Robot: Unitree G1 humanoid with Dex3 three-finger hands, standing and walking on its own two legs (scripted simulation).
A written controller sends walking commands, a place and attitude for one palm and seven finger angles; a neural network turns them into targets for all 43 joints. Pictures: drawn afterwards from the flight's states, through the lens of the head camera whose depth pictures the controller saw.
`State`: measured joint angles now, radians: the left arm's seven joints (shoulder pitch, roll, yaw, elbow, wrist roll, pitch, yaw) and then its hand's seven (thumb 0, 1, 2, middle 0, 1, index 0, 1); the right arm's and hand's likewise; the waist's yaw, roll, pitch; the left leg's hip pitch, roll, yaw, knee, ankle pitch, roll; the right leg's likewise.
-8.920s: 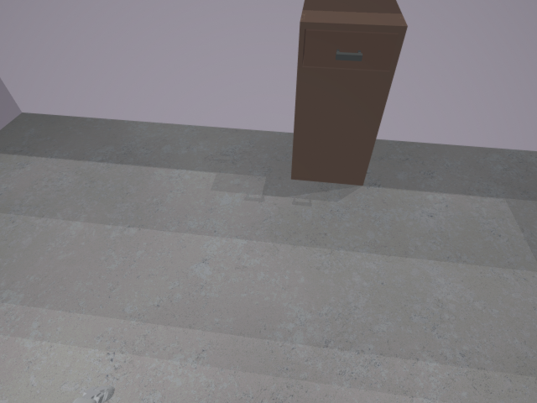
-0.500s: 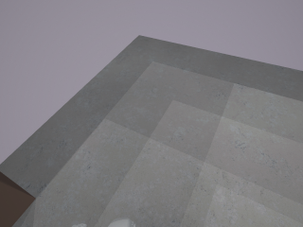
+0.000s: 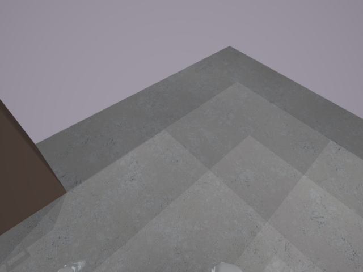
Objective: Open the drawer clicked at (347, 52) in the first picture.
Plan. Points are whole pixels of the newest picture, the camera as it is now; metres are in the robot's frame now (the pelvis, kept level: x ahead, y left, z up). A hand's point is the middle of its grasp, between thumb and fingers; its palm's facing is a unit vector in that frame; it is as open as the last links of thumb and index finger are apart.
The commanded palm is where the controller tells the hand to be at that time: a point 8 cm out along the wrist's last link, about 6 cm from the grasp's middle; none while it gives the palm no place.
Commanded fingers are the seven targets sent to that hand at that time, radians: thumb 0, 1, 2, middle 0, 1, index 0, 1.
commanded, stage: turn to face it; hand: left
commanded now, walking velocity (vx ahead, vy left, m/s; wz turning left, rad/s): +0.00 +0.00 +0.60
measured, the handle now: out of the picture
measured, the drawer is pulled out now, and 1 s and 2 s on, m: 0.00 0.00 0.00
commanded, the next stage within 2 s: take the last steps up to it in 1.22 s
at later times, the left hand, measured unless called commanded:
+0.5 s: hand out of the picture +0.02 +0.15 -0.14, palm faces +0.29 -0.91 -0.29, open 7.4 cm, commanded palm none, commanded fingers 0.00 0.90 0.90 -0.20 -0.30 -0.20 -0.30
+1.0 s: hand out of the picture -0.07 +0.23 -0.17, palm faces +0.57 -0.78 -0.26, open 7.4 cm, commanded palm none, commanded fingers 0.00 0.90 0.90 -0.20 -0.30 -0.20 -0.30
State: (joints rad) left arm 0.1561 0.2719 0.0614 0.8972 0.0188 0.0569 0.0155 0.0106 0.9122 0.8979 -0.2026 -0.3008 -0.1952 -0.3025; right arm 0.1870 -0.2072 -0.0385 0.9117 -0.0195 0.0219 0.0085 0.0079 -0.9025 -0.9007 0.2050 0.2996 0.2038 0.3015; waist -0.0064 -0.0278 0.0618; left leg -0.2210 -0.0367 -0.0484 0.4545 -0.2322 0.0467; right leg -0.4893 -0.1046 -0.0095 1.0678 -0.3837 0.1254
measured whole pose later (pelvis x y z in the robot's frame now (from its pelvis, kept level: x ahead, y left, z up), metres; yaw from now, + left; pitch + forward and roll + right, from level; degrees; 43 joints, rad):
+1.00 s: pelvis -0.02 +0.00 +0.00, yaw +34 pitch +0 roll -1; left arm 0.18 0.27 0.06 0.92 0.02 0.06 0.02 0.01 0.91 0.90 -0.20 -0.30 -0.19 -0.30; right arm 0.18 -0.20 -0.03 0.92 -0.02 0.01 0.00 0.01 -0.90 -0.90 0.20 0.30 0.20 0.30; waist 0.00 -0.03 0.06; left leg -0.20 -0.04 -0.04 0.44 -0.24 0.05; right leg -0.48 -0.10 -0.02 1.07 -0.39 0.12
